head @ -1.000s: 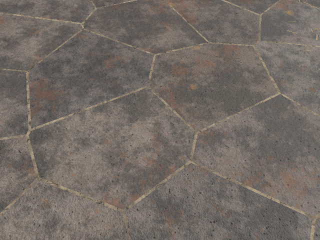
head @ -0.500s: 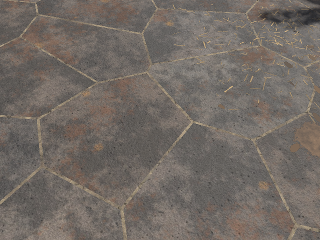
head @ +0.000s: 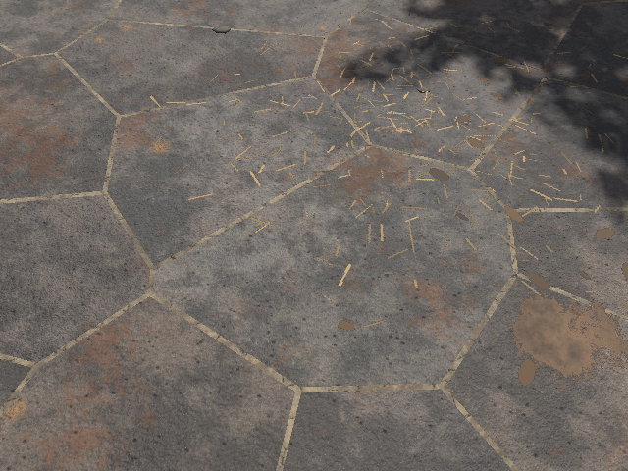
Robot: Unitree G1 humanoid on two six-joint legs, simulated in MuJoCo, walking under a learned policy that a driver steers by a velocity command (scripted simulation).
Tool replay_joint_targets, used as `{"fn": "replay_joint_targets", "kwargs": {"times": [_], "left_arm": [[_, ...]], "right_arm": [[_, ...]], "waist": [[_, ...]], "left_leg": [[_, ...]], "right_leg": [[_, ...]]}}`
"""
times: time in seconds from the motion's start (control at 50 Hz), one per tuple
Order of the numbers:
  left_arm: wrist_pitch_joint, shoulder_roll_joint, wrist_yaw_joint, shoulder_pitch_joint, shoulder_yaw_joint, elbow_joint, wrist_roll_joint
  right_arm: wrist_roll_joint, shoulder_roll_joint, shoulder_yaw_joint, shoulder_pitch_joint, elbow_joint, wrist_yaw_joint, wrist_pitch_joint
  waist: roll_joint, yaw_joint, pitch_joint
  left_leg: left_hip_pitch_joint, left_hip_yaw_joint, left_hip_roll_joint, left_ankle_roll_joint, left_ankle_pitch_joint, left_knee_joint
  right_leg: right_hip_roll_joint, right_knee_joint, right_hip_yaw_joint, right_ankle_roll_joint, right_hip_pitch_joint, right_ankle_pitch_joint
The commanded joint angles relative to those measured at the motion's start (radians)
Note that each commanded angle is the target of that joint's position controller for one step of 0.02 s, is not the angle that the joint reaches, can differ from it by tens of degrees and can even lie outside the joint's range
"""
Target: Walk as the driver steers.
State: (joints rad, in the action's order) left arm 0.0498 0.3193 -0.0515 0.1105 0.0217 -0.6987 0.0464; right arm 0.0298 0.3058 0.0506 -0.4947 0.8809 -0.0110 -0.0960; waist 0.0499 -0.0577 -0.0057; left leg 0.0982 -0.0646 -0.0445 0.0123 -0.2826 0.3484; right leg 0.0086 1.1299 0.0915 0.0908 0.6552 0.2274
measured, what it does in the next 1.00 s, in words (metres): walks ahead, turning left: right foot, then left foot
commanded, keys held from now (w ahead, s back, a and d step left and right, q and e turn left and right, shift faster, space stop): w+shift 0.20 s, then w+q+shift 0.80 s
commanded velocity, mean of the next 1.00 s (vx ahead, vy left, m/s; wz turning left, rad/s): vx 1.00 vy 0.00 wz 0.52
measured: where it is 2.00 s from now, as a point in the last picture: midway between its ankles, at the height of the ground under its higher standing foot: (99, 146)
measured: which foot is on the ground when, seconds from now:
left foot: down 0.00-0.22, up 0.24-0.64, down 0.66-1.00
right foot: up 0.00-0.18, down 0.20-0.66, up 0.68-1.00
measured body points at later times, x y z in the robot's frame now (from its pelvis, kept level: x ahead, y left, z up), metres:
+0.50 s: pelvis +0.48 -0.03 -0.01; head +0.49 -0.03 +0.44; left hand +0.41 +0.25 -0.13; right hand +0.65 -0.27 -0.12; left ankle +0.61 +0.12 -0.66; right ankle +0.36 -0.09 -0.74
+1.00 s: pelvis +0.95 +0.06 -0.01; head +0.98 +0.08 +0.44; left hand +1.09 +0.37 -0.05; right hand +1.07 -0.21 -0.13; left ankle +0.79 +0.04 -0.74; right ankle +1.22 +0.00 -0.69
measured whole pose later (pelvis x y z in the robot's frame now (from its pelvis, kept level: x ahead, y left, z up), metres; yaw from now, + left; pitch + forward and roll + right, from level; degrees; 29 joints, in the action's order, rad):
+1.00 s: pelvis +0.95 +0.06 -0.01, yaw +33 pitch +2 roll +0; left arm 0.07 0.25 -0.02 -0.04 -0.04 -0.57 0.03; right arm 0.00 0.32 0.09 -0.46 0.84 -0.02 -0.06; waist -0.01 -0.13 0.03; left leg -0.04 0.23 -0.17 0.15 -0.36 0.32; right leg -0.11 0.61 0.09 -0.05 0.67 -0.02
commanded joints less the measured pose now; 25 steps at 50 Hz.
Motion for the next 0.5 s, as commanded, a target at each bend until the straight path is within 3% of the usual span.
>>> {"fn": "replay_joint_targets", "kwargs": {"times": [0.02, 0.08, 0.12, 0.16, 0.18, 0.2, 0.22, 0.24, 0.26, 0.28, 0.3, 0.32, 0.34, 0.36, 0.38, 0.4, 0.46, 0.5], "left_arm": [[0.014, 0.029, -0.016, -0.123, -0.018, 0.122, 0.0], [0.021, -0.003, -0.036, -0.215, -0.04, 0.146, -0.01], [0.022, 0.015, -0.025, -0.218, -0.036, 0.138, -0.008], [0.022, 0.059, -0.002, -0.116, -0.018, 0.107, 0.006], [0.02, 0.092, 0.012, 0.058, 0.0, 0.053, 0.006], [0.018, 0.13, 0.029, 0.259, 0.023, -0.014, 0.006], [0.019, 0.211, 0.048, 0.389, 0.05, -0.048, 0.025], [0.016, 0.257, 0.05, 0.341, 0.065, -0.025, 0.028], [0.014, 0.194, 0.046, 0.288, 0.066, -0.025, 0.005], [0.026, 0.132, 0.046, 0.237, 0.053, -0.045, 0.001], [0.039, 0.09, 0.043, 0.211, 0.047, -0.062, 0.005], [0.05, 0.062, 0.045, 0.188, 0.04, -0.074, 0.003], [0.06, 0.048, 0.047, 0.191, 0.035, -0.086, -0.005], [0.072, 0.008, 0.041, 0.209, 0.026, -0.105, -0.015], [0.082, 0.022, 0.04, 0.211, 0.029, -0.118, -0.03], [0.089, 0.02, 0.04, 0.21, 0.03, -0.126, -0.035], [0.1, 0.007, 0.036, 0.226, 0.024, -0.145, -0.029], [0.104, 0.02, 0.042, 0.242, 0.02, -0.155, -0.034]], "right_arm": [[-0.014, 0.087, 0.007, 0.068, -0.059, -0.006, -0.035], [-0.027, 0.115, 0.008, 0.018, -0.027, -0.01, -0.042], [-0.026, 0.146, 0.01, -0.017, -0.001, -0.01, -0.039], [-0.016, 0.196, 0.017, -0.035, 0.019, 0.007, -0.023], [-0.009, 0.213, 0.02, -0.022, 0.024, 0.018, -0.007], [-0.011, 0.21, 0.018, 0.01, 0.015, 0.025, 0.005], [-0.002, 0.105, -0.003, -0.015, -0.015, 0.019, 0.007], [-0.048, 0.002, -0.024, -0.114, -0.062, 0.007, -0.001], [-0.04, 0.107, -0.003, 0.016, -0.077, 0.017, -0.001], [-0.042, 0.096, -0.004, 0.096, -0.09, 0.013, -0.002], [-0.038, 0.068, -0.011, 0.111, -0.08, 0.006, 0.003], [-0.024, 0.05, -0.012, 0.11, -0.068, -0.004, 0.021], [-0.014, 0.028, -0.016, 0.062, -0.057, -0.017, 0.042], [-0.008, 0.02, -0.013, 0.084, -0.05, -0.022, 0.059], [-0.005, 0.006, -0.014, 0.108, -0.067, -0.031, 0.073], [-0.003, 0.009, -0.012, 0.166, -0.08, -0.037, 0.081], [-0.022, -0.013, -0.023, 0.319, -0.139, -0.049, 0.077], [-0.022, -0.017, -0.034, 0.398, -0.17, -0.06, 0.069]], "waist": [[-0.108, 0.061, 0.128], [-0.101, 0.041, 0.145], [-0.11, 0.046, 0.122], [-0.175, 0.111, 0.008], [-0.199, 0.193, -0.086], [-0.183, 0.29, -0.173], [-0.034, 0.282, -0.28], [0.213, 0.158, -0.429], [0.049, 0.186, -0.319], [-0.01, 0.154, -0.136], [-0.069, 0.117, -0.037], [-0.074, 0.078, 0.007], [-0.013, 0.043, 0.01], [-0.021, 0.037, 0.047], [0.016, 0.021, 0.06], [-0.002, 0.025, 0.09], [0.0, 0.038, 0.129], [-0.017, 0.043, 0.146]], "left_leg": [[0.067, 0.169, 0.227, 0.143, 0.19, -0.291], [0.112, 0.074, 0.224, 0.131, 0.426, -0.399], [-0.033, 0.028, 0.231, 0.123, 0.783, -0.32], [-0.158, -0.003, 0.257, 0.103, 1.198, -0.084], [-0.146, -0.012, 0.265, 0.091, 1.272, 0.136], [-0.034, -0.022, 0.236, 0.077, 1.153, 0.414], [0.209, 0.002, 0.154, 0.086, 0.527, 0.798], [0.53, 0.103, 0.005, 0.068, -0.168, 1.135], [0.639, 0.164, 0.06, 0.093, -0.08, 1.155], [0.658, 0.152, 0.099, 0.092, 0.006, 1.084], [0.617, 0.15, 0.135, 0.089, 0.031, 1.016], [0.563, 0.159, 0.159, 0.086, 0.041, 0.973], [0.512, 0.158, 0.172, 0.074, 0.046, 0.949], [0.512, 0.161, 0.187, 0.074, 0.054, 0.93], [0.554, 0.148, 0.19, 0.066, 0.063, 0.911], [0.6, 0.134, 0.198, 0.06, 0.106, 0.897], [0.611, 0.04, 0.156, 0.067, 0.289, 0.726], [0.568, -0.037, 0.129, 0.087, 0.376, 0.573]], "right_leg": [[-0.047, -0.225, -0.024, -0.016, 0.094, -0.143], [-0.041, -0.437, -0.16, 0.014, -0.135, -0.296], [-0.003, -0.499, -0.202, 0.042, -0.172, -0.269], [0.065, -0.514, -0.22, 0.071, -0.304, -0.137], [0.091, -0.521, -0.207, 0.086, -0.481, -0.075], [0.058, -0.565, -0.164, 0.107, -0.712, -0.066], [-0.179, -0.558, 0.103, 0.118, -0.958, 0.205], [-0.438, -0.739, 0.676, 0.197, -1.139, 0.405], [-0.388, -0.821, 0.644, 0.173, -1.041, 0.38], [-0.355, -0.839, 0.46, 0.156, -0.867, 0.247], [-0.32, -0.875, 0.342, 0.136, -0.714, 0.104], [-0.267, -0.909, 0.233, 0.094, -0.606, 0.049], [-0.266, -0.943, 0.173, 0.086, -0.54, 0.034], [-0.234, -0.957, 0.101, 0.053, -0.509, -0.063], [-0.24, -0.989, 0.055, 0.048, -0.511, -0.073], [-0.221, -1.02, -0.009, 0.029, -0.507, -0.115], [-0.131, -1.038, -0.23, -0.039, -0.493, -0.434], [-0.12, -1.036, -0.314, -0.062, -0.509, -0.618]]}}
